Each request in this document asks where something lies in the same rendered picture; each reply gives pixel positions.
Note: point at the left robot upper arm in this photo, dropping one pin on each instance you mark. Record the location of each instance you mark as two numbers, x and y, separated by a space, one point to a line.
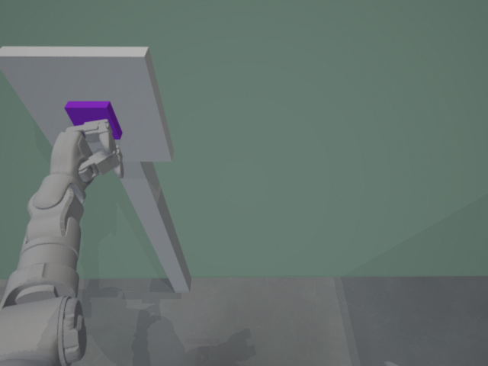
47 332

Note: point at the panel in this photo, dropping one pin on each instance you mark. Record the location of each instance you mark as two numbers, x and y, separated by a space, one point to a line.
46 78

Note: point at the button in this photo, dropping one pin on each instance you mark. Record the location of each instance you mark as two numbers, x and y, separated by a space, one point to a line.
85 111

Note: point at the left robot forearm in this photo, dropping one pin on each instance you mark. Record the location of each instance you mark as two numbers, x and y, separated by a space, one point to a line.
50 251

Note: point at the left robot hand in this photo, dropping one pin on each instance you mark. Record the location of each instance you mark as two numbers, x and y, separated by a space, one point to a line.
72 156

